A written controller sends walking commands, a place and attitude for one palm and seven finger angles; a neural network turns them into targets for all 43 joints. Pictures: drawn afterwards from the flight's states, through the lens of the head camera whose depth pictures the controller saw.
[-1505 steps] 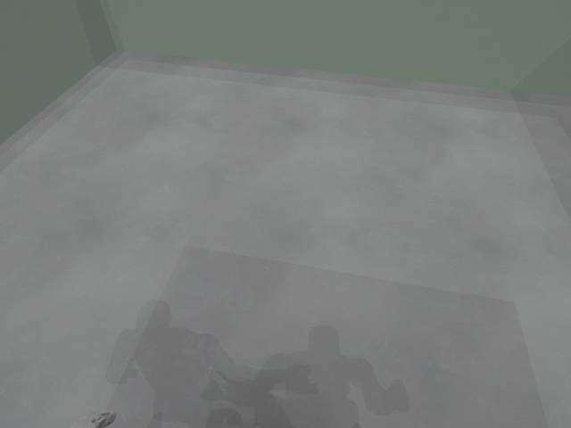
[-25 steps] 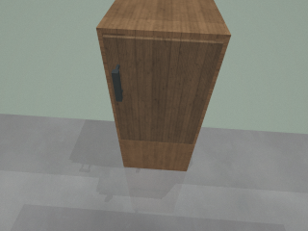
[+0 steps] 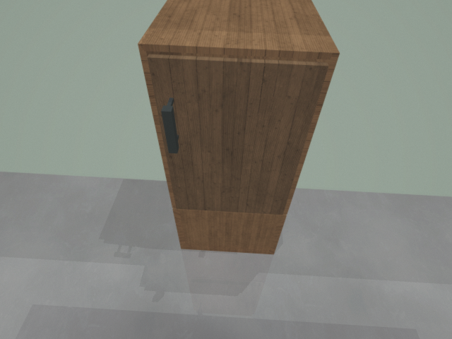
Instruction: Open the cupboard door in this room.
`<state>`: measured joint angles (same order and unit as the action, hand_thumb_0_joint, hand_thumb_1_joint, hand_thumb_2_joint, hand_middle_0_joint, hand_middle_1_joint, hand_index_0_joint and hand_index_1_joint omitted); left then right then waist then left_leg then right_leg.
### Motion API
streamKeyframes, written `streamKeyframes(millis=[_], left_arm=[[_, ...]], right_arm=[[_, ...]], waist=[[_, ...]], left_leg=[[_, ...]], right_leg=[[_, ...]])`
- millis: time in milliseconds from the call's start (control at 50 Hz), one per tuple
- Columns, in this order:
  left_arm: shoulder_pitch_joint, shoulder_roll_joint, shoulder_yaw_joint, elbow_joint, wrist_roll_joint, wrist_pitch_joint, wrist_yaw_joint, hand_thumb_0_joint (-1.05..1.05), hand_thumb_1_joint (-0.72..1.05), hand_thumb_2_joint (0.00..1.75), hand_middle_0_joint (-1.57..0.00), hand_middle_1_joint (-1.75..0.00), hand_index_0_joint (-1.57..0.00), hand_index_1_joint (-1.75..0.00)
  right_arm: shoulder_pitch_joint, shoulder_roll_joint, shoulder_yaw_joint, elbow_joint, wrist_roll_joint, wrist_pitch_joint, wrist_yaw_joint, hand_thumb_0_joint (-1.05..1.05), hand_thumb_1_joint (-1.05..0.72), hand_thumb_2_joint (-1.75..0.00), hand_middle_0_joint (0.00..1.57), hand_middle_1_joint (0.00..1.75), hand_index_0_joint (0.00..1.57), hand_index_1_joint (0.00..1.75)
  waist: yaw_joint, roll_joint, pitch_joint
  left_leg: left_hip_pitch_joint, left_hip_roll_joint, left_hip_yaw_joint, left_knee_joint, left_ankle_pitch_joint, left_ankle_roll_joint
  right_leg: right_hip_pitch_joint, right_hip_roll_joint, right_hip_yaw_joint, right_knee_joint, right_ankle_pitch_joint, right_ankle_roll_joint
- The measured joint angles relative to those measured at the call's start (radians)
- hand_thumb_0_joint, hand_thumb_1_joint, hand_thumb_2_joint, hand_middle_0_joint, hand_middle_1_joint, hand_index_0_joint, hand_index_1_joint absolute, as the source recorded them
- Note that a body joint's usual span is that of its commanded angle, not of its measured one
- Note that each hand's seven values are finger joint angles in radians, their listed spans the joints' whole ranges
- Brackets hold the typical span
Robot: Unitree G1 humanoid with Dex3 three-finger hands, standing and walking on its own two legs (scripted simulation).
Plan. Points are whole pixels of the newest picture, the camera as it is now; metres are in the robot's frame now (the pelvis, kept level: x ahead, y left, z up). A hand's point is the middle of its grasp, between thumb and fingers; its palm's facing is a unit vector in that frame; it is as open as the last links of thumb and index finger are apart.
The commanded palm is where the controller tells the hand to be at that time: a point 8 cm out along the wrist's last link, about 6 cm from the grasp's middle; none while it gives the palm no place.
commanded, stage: shuffle to correct the standing spot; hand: left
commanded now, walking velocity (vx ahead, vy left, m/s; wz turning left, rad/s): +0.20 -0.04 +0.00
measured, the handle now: (172, 125) +0.61 +0.18 +0.03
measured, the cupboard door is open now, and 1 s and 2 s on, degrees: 0 0 0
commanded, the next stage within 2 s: come to a stop and stand still in 0.10 s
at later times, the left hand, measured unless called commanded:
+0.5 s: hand out of the picture +0.10 +0.18 -0.18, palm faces +0.05 -0.97 -0.24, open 7.2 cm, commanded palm none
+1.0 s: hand out of the picture +0.05 +0.17 -0.17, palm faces +0.05 -0.98 -0.20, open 7.3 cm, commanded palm none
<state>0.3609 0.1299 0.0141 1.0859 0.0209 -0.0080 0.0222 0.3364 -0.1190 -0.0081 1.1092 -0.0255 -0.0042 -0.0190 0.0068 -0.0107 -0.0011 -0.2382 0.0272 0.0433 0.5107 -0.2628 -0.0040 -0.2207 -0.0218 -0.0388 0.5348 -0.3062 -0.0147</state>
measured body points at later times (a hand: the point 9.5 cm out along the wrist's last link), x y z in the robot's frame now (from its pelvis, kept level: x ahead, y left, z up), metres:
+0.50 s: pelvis +0.08 -0.01 -0.01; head +0.11 -0.01 +0.44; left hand +0.10 +0.23 -0.16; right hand +0.05 -0.20 -0.17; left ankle +0.01 +0.12 -0.73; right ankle +0.08 -0.10 -0.74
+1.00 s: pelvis +0.05 +0.00 +0.01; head +0.06 -0.01 +0.46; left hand +0.05 +0.22 -0.15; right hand +0.10 -0.23 -0.15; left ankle +0.05 +0.11 -0.74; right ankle +0.05 -0.10 -0.74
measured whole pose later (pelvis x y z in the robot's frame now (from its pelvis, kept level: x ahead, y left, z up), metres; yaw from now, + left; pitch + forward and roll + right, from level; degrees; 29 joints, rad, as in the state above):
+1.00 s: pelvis +0.05 +0.00 +0.01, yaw +1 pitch -1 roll +1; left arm 0.28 0.15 0.00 1.08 0.01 -0.01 0.03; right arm 0.21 -0.16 -0.02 1.08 -0.02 -0.01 -0.03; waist 0.01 -0.01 0.03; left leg -0.18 0.02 0.10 0.42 -0.22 0.00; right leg -0.20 -0.01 -0.05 0.47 -0.26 -0.03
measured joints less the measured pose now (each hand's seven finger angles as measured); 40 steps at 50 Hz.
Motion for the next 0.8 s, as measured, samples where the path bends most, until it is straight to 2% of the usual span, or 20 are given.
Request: streamKeyframes(millis=[160,220,260,300,320,360,400,480,540,580,600,620,640,680,740,800], left_arm=[[0.06,-0.006,0.017,0.002,-0.001,-0.019,-0.006,0.0,0.91,0.9,-0.2,-0.29,-0.2,-0.3],[0.082,-0.006,0.021,0.018,-0.001,-0.021,-0.007,0.0,0.91,0.9,-0.2,-0.29,-0.2,-0.3],[0.084,-0.008,0.019,0.034,-0.001,-0.013,-0.007,0.0,0.91,0.9,-0.2,-0.29,-0.2,-0.3],[0.065,-0.009,0.016,0.045,-0.003,0.0,-0.004,0.0,0.91,0.9,-0.2,-0.29,-0.2,-0.3],[0.047,-0.008,0.016,0.045,-0.004,0.004,-0.003,0.0,0.91,0.9,-0.2,-0.29,-0.2,-0.3],[0.002,-0.006,0.017,0.029,-0.009,0.002,-0.002,0.0,0.91,0.9,-0.2,-0.29,-0.2,-0.3],[-0.033,0.002,0.017,-0.001,-0.01,-0.015,-0.001,0.0,0.91,0.9,-0.2,-0.29,-0.2,-0.3],[-0.094,0.022,0.02,-0.025,-0.007,-0.015,0.018,0.02,0.94,0.9,-0.2,-0.29,-0.2,-0.3],[-0.137,0.032,0.025,-0.054,-0.001,-0.014,0.028,0.02,0.94,0.9,-0.2,-0.29,-0.2,-0.3],[-0.156,0.035,0.027,-0.071,0.0,-0.007,0.031,0.01,0.94,0.9,-0.2,-0.29,-0.2,-0.3],[-0.16,0.035,0.027,-0.077,-0.002,-0.001,0.03,0.01,0.93,0.9,-0.2,-0.29,-0.2,-0.3],[-0.16,0.035,0.027,-0.082,-0.004,0.005,0.029,0.01,0.93,0.9,-0.2,-0.29,-0.2,-0.3],[-0.162,0.036,0.029,-0.083,-0.007,0.015,0.027,0.01,0.93,0.9,-0.2,-0.29,-0.2,-0.3],[-0.161,0.04,0.034,-0.08,-0.008,0.034,0.027,0.01,0.93,0.9,-0.2,-0.29,-0.2,-0.3],[-0.162,0.044,0.033,-0.075,-0.004,0.044,0.022,0.0,0.93,0.9,-0.2,-0.29,-0.2,-0.3],[-0.152,0.042,0.025,-0.07,-0.002,0.024,0.018,0.0,0.94,0.9,-0.2,-0.29,-0.2,-0.3]], right_arm=[[0.042,-0.001,-0.008,-0.006,0.0,-0.009,0.005,0.0,-0.91,-0.89,0.2,0.3,0.2,0.3],[0.036,0.005,-0.007,-0.005,0.002,-0.023,0.004,0.0,-0.91,-0.89,0.2,0.3,0.2,0.3],[0.027,0.007,-0.005,-0.008,0.001,-0.045,-0.004,0.0,-0.91,-0.89,0.2,0.3,0.2,0.3],[0.02,0.013,0.0,-0.013,-0.003,-0.057,-0.018,0.0,-0.91,-0.89,0.2,0.3,0.2,0.3],[0.017,0.018,0.004,-0.013,-0.004,-0.058,-0.023,0.0,-0.91,-0.89,0.2,0.3,0.2,0.3],[0.014,0.026,0.011,-0.01,-0.001,-0.053,-0.03,0.0,-0.91,-0.89,0.2,0.3,0.2,0.3],[0.017,0.033,0.013,-0.006,0.009,-0.041,-0.031,0.0,-0.91,-0.89,0.2,0.3,0.2,0.3],[-0.004,0.03,-0.008,0.005,0.021,-0.003,-0.031,0.0,-0.91,-0.89,0.2,0.3,0.2,0.3],[-0.042,0.023,-0.022,-0.004,0.023,0.016,-0.03,0.0,-0.91,-0.89,0.2,0.3,0.2,0.3],[-0.07,0.013,-0.026,-0.012,0.02,0.022,-0.032,0.01,-0.92,-0.89,0.2,0.3,0.2,0.3],[-0.079,0.004,-0.029,-0.016,0.018,0.022,-0.032,0.01,-0.93,-0.89,0.2,0.3,0.2,0.3],[-0.085,-0.005,-0.032,-0.022,0.017,0.018,-0.03,0.01,-0.93,-0.89,0.2,0.3,0.2,0.3],[-0.092,-0.008,-0.034,-0.025,0.014,0.014,-0.028,0.02,-0.93,-0.89,0.2,0.3,0.2,0.3],[-0.097,-0.011,-0.032,-0.039,0.007,0.009,-0.024,0.01,-0.93,-0.89,0.2,0.3,0.2,0.3],[-0.103,-0.014,-0.026,-0.055,0.0,0.002,-0.026,0.01,-0.93,-0.89,0.2,0.3,0.2,0.3],[-0.114,-0.025,-0.023,-0.056,0.003,-0.001,-0.022,0.01,-0.94,-0.89,0.2,0.3,0.2,0.3]], waist=[[0.006,0.003,-0.007],[0.009,-0.024,-0.002],[0.006,-0.035,0.003],[-0.005,-0.031,0.015],[-0.011,-0.029,0.025],[-0.018,-0.021,0.048],[-0.016,-0.021,0.064],[-0.021,0.014,0.068],[-0.014,0.015,0.083],[-0.007,0.006,0.092],[-0.005,0.002,0.093],[-0.003,0.0,0.092],[0.0,-0.013,0.092],[0.005,-0.033,0.08],[0.002,-0.038,0.061],[0.011,-0.029,0.053]], left_leg=[[-0.023,0.013,-0.015,0.114,-0.1,0.011],[0.002,0.002,-0.001,0.119,-0.129,-0.007],[0.025,-0.003,0.019,0.112,-0.144,0.002],[0.055,0.001,0.033,0.084,-0.144,0.01],[0.07,0.002,0.035,0.065,-0.137,0.008],[0.094,0.001,0.03,0.033,-0.122,0.001],[0.098,-0.008,0.024,0.039,-0.128,-0.008],[0.064,0.003,0.007,0.097,-0.129,-0.015],[-0.001,-0.004,0.012,0.199,-0.223,-0.013],[-0.016,-0.013,0.024,0.172,-0.202,-0.013],[-0.008,-0.014,0.034,0.119,-0.146,-0.014],[0.005,-0.012,0.043,0.064,-0.059,-0.009],[0.01,-0.017,0.054,0.058,-0.028,0.002],[0.017,-0.025,0.072,0.051,-0.043,0.023],[0.018,-0.034,0.072,0.015,-0.037,0.033],[0.007,-0.036,0.066,0.005,-0.021,0.027]], right_leg=[[0.01,0.011,-0.012,0.054,-0.072,0.003],[0.019,-0.003,0.001,0.083,-0.109,0.01],[-0.014,-0.011,0.003,0.174,-0.129,-0.002],[-0.069,-0.006,-0.008,0.293,-0.203,-0.011],[-0.089,-0.006,-0.018,0.306,-0.218,-0.012],[-0.093,-0.009,-0.039,0.201,-0.134,-0.006],[-0.076,-0.02,-0.045,0.076,0.068,-0.006],[-0.071,-0.017,-0.077,0.094,-0.021,-0.022],[-0.071,-0.026,-0.094,0.082,-0.019,-0.028],[-0.071,-0.033,-0.095,0.079,-0.008,-0.025],[-0.073,-0.036,-0.094,0.085,-0.008,-0.021],[-0.077,-0.035,-0.091,0.096,-0.012,-0.015],[-0.079,-0.04,-0.081,0.107,-0.015,-0.009],[-0.086,-0.038,-0.052,0.124,-0.051,0.0],[-0.082,-0.027,-0.015,0.154,-0.099,0.0],[-0.032,-0.02,0.0,0.044,-0.002,0.003]])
